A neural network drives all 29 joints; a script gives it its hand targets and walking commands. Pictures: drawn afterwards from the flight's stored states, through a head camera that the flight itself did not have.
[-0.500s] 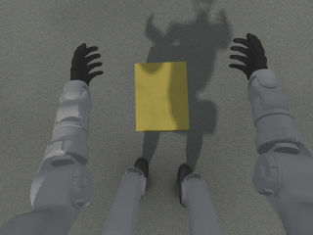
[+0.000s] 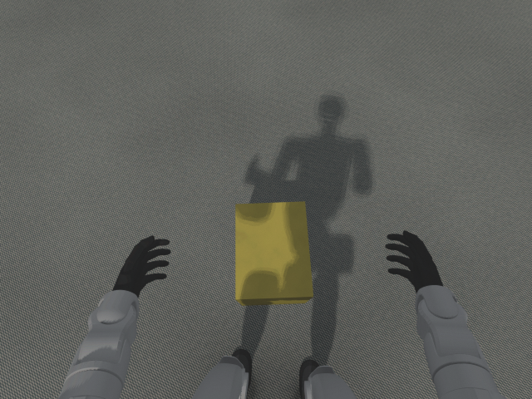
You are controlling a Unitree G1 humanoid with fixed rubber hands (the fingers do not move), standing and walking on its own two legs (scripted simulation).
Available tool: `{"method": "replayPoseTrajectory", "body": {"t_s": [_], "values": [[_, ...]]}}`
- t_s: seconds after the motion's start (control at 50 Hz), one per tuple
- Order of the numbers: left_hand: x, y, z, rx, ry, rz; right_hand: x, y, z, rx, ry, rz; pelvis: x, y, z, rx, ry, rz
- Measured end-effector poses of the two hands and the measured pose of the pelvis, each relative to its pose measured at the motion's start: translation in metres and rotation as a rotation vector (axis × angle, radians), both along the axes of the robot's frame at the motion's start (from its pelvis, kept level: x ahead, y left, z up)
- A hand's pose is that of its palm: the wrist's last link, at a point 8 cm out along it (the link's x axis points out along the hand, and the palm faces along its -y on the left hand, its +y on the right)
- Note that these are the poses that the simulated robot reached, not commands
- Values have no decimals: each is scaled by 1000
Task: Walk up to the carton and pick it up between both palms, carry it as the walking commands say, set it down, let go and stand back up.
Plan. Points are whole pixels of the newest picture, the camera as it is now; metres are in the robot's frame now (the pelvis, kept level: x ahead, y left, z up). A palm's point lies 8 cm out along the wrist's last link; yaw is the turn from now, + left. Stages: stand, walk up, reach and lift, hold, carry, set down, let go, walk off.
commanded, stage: let go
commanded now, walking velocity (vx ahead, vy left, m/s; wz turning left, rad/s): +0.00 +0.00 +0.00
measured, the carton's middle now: (272, 256) +0.44 +0.02 -0.62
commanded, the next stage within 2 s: stand in 0.74 s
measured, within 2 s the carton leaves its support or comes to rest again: neither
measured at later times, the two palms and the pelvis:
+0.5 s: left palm (114, 346) +0.19 +0.22 -0.03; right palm (480, 367) +0.19 -0.25 -0.03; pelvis +0.03 -0.01 +0.03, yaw +0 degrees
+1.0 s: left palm (69, 364) +0.16 +0.28 -0.06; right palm (514, 390) +0.16 -0.29 -0.04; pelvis +0.03 +0.00 +0.03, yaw +0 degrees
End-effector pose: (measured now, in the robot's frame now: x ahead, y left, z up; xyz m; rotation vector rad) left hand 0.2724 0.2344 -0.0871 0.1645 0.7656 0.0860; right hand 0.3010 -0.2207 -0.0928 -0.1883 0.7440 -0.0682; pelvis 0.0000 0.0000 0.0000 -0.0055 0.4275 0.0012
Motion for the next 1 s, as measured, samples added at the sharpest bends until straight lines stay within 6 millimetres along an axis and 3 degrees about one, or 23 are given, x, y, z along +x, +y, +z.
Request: {"method": "replayPoseTrajectory", "body": {"t_s": [0.2,0.34,0.5,0.68,0.76,0.9,1.0], "values": [[-63,-7,37,0,14,9,-69,-12,36,9,18,-13,23,-4,25,7,-223,-5],[-86,-11,53,5,22,-2,-105,-18,52,15,31,-10,32,-10,33,11,-369,-2],[-81,-18,54,-4,27,-26,-111,-27,59,10,43,-12,30,-14,33,14,-470,0],[-85,-14,53,7,49,-14,-112,-18,58,23,47,-11,29,-12,32,14,-501,8],[-88,-4,53,38,62,18,-114,-19,56,-7,48,-7,30,-9,32,10,-484,7],[-100,33,39,148,95,32,-129,-53,47,-154,127,-44,30,-5,30,2,-448,0],[-108,47,32,172,137,31,-136,-69,49,-203,157,-71,32,-2,30,-1,-443,-3]]}}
